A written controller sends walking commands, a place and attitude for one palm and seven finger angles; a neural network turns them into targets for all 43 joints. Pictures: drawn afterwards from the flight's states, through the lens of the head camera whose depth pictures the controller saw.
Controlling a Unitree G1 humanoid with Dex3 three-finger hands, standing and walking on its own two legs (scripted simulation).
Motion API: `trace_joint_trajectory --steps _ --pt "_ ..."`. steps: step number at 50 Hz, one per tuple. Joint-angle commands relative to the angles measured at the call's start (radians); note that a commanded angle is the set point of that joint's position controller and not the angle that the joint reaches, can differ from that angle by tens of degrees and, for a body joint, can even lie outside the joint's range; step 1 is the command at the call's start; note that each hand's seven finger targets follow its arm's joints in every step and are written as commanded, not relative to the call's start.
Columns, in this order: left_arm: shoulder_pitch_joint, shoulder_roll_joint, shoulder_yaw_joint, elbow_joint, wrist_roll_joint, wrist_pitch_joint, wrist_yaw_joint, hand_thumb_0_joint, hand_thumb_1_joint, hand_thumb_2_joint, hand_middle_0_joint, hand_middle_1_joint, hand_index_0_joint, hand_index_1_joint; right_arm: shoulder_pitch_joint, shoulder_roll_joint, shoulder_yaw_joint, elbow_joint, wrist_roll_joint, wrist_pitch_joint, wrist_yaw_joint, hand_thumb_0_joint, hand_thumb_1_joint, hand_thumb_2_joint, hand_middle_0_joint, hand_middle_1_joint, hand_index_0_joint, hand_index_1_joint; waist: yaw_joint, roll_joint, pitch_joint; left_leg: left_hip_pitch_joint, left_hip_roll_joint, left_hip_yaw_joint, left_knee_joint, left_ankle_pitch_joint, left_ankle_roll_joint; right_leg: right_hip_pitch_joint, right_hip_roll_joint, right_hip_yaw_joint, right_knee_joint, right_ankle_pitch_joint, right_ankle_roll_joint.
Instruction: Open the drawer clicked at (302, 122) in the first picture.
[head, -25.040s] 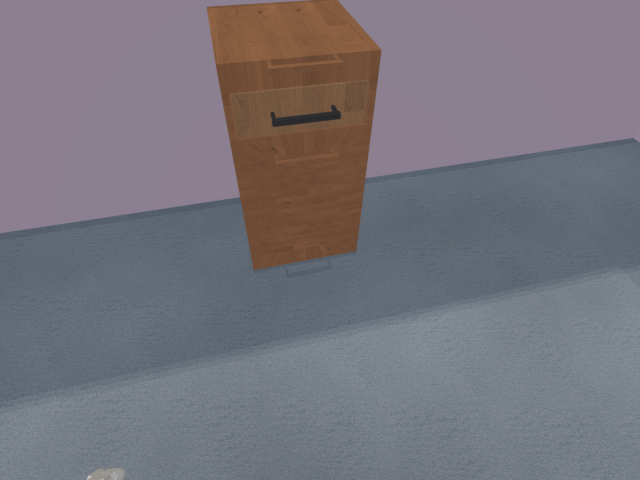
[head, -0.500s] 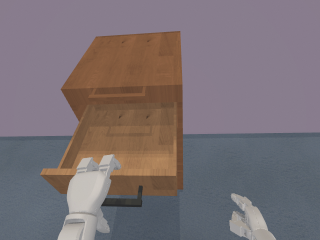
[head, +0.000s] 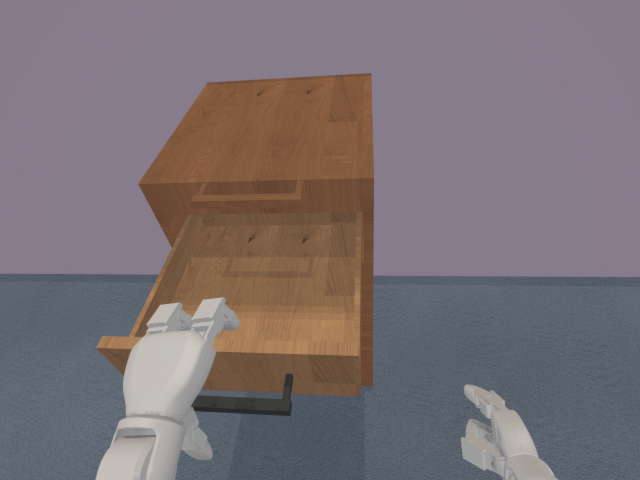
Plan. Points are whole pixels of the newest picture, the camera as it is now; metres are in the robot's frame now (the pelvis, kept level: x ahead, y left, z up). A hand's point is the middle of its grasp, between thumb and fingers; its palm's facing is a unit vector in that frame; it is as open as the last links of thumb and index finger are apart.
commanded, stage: lift the hand off the handle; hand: left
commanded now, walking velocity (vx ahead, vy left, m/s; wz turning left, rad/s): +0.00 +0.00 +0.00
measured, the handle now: (228, 391) +0.25 +0.20 -0.08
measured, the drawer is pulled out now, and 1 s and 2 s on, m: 0.29 0.29 0.29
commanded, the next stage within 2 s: draw the hand back to the body in 0.08 s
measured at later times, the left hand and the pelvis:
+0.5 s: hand (160, 381) +0.19 +0.21 +0.08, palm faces +0.10 -0.15 -0.98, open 13.8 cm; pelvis -0.01 +0.01 +0.01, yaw +0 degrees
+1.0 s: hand (142, 353) +0.20 +0.21 +0.14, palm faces +0.28 -0.88 -0.38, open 13.3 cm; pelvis +0.01 +0.01 +0.01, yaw +2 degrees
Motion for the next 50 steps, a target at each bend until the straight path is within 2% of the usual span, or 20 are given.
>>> trace_joint_trajectory --steps 1,3,9,13,14,20,22,24,30,31,33,35,39,40,41,42,43,44,48,50 --pt "-0.063 0.095 0.084 -0.207 0.003 -0.013 0.025 0.000 -0.500 0.300 -0.300 -1.200 -0.300 -1.200 -0.170 -0.060 -0.014 -0.181 0.007 -0.053 0.002 0.000 -0.900 -0.900 0.200 0.300 0.200 0.300 0.010 -0.127 -0.106 0.055 -0.036 0.034 -0.070 0.241 0.053 0.054 -0.001 -0.001 -0.143 0.233 -0.012" --pt "-0.050 0.119 0.117 -0.214 0.003 -0.013 0.028 0.000 -0.500 0.300 -0.300 -1.200 -0.300 -1.200 -0.195 -0.062 -0.012 -0.185 0.011 -0.052 0.004 0.000 -0.900 -0.900 0.200 0.300 0.200 0.300 0.015 -0.128 -0.102 0.050 -0.036 0.031 -0.077 0.243 0.046 0.072 0.002 0.021 -0.150 0.246 -0.018" --pt "-0.052 0.087 0.082 -0.253 0.016 -0.021 0.033 0.000 -0.500 0.300 -0.300 -1.200 -0.300 -1.200 -0.173 -0.059 -0.014 -0.191 0.006 -0.053 0.012 0.000 -0.900 -0.900 0.200 0.300 0.200 0.300 0.012 -0.102 -0.119 0.066 -0.033 0.033 -0.074 0.243 0.051 0.052 0.002 0.002 -0.148 0.208 -0.019" --pt "-0.097 0.144 0.147 -0.268 0.012 -0.028 0.044 0.000 -0.500 0.300 -0.300 -1.200 -0.300 -1.200 -0.194 -0.063 -0.016 -0.182 0.005 -0.051 -0.001 0.000 -0.900 -0.900 0.200 0.300 0.200 0.300 0.010 -0.080 -0.101 0.077 -0.034 0.027 -0.085 0.219 0.045 0.050 0.004 0.025 -0.173 0.180 -0.023" --pt "-0.089 0.133 0.138 -0.258 0.016 -0.026 0.042 0.000 -0.500 0.300 -0.300 -1.200 -0.300 -1.200 -0.176 -0.061 -0.013 -0.182 0.003 -0.051 0.000 0.000 -0.900 -0.900 0.200 0.300 0.200 0.300 0.012 -0.095 -0.100 0.074 -0.032 0.029 -0.086 0.209 0.050 0.043 0.001 0.006 -0.171 0.156 -0.019" --pt "-0.080 0.160 0.178 -0.248 -0.027 -0.018 0.012 0.000 -0.500 0.300 -0.300 -1.200 -0.300 -1.200 -0.203 -0.069 -0.012 -0.168 0.015 -0.047 -0.015 0.000 -0.900 -0.900 0.200 0.300 0.200 0.300 0.008 -0.103 -0.068 0.081 -0.030 0.026 -0.120 0.216 0.047 0.070 0.001 0.004 -0.197 0.180 -0.014" --pt "-0.098 0.154 0.160 -0.268 -0.030 -0.017 -0.005 0.000 -0.500 0.300 -0.300 -1.200 -0.300 -1.200 -0.201 -0.073 -0.010 -0.175 0.012 -0.047 -0.017 0.000 -0.900 -0.900 0.200 0.300 0.200 0.300 0.006 -0.086 -0.063 0.088 -0.030 0.027 -0.127 0.211 0.050 0.069 -0.004 -0.006 -0.205 0.167 -0.011" --pt "-0.093 0.173 0.181 -0.273 -0.026 -0.015 -0.017 0.000 -0.500 0.300 -0.300 -1.200 -0.300 -1.200 -0.187 -0.074 -0.004 -0.179 0.010 -0.050 -0.020 0.000 -0.900 -0.900 0.200 0.300 0.200 0.300 0.012 -0.088 -0.088 0.094 -0.027 0.027 -0.132 0.211 0.052 0.083 -0.005 -0.015 -0.205 0.148 -0.011" --pt "-0.093 0.209 0.232 -0.279 -0.045 -0.036 -0.036 0.000 -0.500 0.300 -0.300 -1.200 -0.300 -1.200 -0.198 -0.080 -0.005 -0.171 0.015 -0.050 -0.030 0.000 -0.900 -0.900 0.200 0.300 0.200 0.300 0.013 -0.064 -0.058 0.100 -0.023 0.021 -0.155 0.217 0.044 0.098 -0.004 -0.012 -0.225 0.161 -0.014" --pt "-0.062 0.209 0.238 -0.289 -0.047 -0.040 -0.035 0.000 -0.500 0.300 -0.300 -1.200 -0.300 -1.200 -0.179 -0.083 -0.007 -0.179 0.010 -0.052 -0.031 0.000 -0.900 -0.900 0.200 0.300 0.200 0.300 0.022 -0.070 -0.088 0.109 -0.023 0.025 -0.153 0.233 0.048 0.115 -0.005 -0.023 -0.219 0.183 -0.011" --pt "-0.052 0.235 0.271 -0.303 -0.058 -0.037 -0.035 0.000 -0.500 0.300 -0.300 -1.200 -0.300 -1.200 -0.206 -0.088 -0.003 -0.185 0.017 -0.052 -0.033 0.000 -0.900 -0.900 0.200 0.300 0.200 0.300 0.018 -0.049 -0.073 0.106 -0.018 0.015 -0.158 0.232 0.039 0.117 -0.002 -0.008 -0.224 0.183 -0.015" --pt "-0.039 0.239 0.281 -0.302 -0.065 -0.042 -0.039 0.000 -0.500 0.300 -0.300 -1.200 -0.300 -1.200 -0.190 -0.087 -0.005 -0.179 0.016 -0.052 -0.035 0.000 -0.900 -0.900 0.200 0.300 0.200 0.300 0.017 -0.074 -0.071 0.108 -0.019 0.019 -0.159 0.248 0.042 0.120 -0.005 -0.013 -0.227 0.206 -0.011" --pt "0.017 0.252 0.308 -0.340 -0.077 -0.044 -0.046 0.000 -0.500 0.300 -0.300 -1.200 -0.300 -1.200 -0.171 -0.095 -0.002 -0.190 0.014 -0.055 -0.036 0.000 -0.900 -0.900 0.200 0.300 0.200 0.300 0.023 -0.062 -0.106 0.114 -0.017 0.020 -0.151 0.276 0.042 0.142 -0.013 -0.023 -0.219 0.247 -0.008" --pt "0.018 -0.128 0.209 -0.343 -0.851 -0.122 -0.098 0.000 -0.465 0.315 -0.298 -1.178 -0.298 -1.178 -0.117 -0.014 0.003 -0.254 0.035 -0.125 -0.061 0.000 -0.900 -0.900 0.200 0.300 0.200 0.300 -0.092 -0.210 -0.002 0.229 0.015 0.009 -0.150 0.210 0.081 0.147 0.004 -0.069 -0.229 0.219 0.003" --pt "0.086 0.001 0.285 -0.303 -0.896 -0.169 -0.105 0.000 -0.430 0.330 -0.295 -1.155 -0.295 -1.155 -0.101 -0.050 0.006 -0.236 0.028 -0.173 -0.082 0.000 -0.900 -0.900 0.200 0.300 0.200 0.300 -0.069 -0.231 -0.010 0.224 0.024 0.011 -0.165 0.169 0.078 0.151 -0.003 -0.069 -0.237 0.173 0.010" --pt "0.087 0.087 0.388 -0.395 -0.964 -0.208 -0.102 0.000 -0.395 0.345 -0.292 -1.133 -0.292 -1.133 -0.091 -0.062 0.015 -0.226 0.017 -0.189 -0.113 0.000 -0.900 -0.900 0.200 0.300 0.200 0.300 -0.047 -0.172 -0.018 0.221 0.016 0.015 -0.185 0.195 0.070 0.175 -0.015 -0.065 -0.265 0.179 0.013" --pt "0.064 0.144 0.443 -0.413 -0.991 -0.230 -0.094 0.000 -0.360 0.360 -0.290 -1.110 -0.290 -1.110 -0.096 -0.064 0.023 -0.206 0.010 -0.212 -0.133 0.000 -0.900 -0.900 0.200 0.300 0.200 0.300 -0.047 -0.137 0.014 0.212 0.012 0.009 -0.195 0.177 0.059 0.170 -0.020 -0.061 -0.278 0.156 0.013" --pt "-0.006 0.139 0.445 -0.500 -0.995 -0.258 -0.092 0.000 -0.325 0.375 -0.287 -1.087 -0.287 -1.087 -0.077 -0.059 0.030 -0.209 0.001 -0.240 -0.143 0.000 -0.900 -0.900 0.200 0.300 0.200 0.300 -0.044 -0.072 -0.014 0.221 0.004 0.013 -0.198 0.212 0.056 0.185 -0.031 -0.061 -0.281 0.186 0.010" --pt "0.052 0.119 0.472 -0.441 -1.021 -0.275 -0.096 0.000 -0.185 0.435 -0.277 -0.997 -0.277 -0.997 -0.039 -0.059 0.024 -0.166 -0.005 -0.286 -0.147 0.000 -0.900 -0.900 0.200 0.300 0.200 0.300 -0.048 0.005 0.046 0.209 0.005 0.016 -0.209 0.284 0.040 0.196 -0.033 -0.066 -0.303 0.256 0.003" --pt "0.083 0.089 0.459 -0.422 -1.030 -0.283 -0.105 0.000 -0.115 0.465 -0.273 -0.952 -0.273 -0.952 -0.029 -0.058 0.020 -0.160 -0.004 -0.295 -0.142 0.000 -0.900 -0.900 0.200 0.300 0.200 0.300 -0.048 -0.014 0.052 0.208 0.011 0.013 -0.217 0.305 0.039 0.205 -0.033 -0.074 -0.297 0.277 0.004"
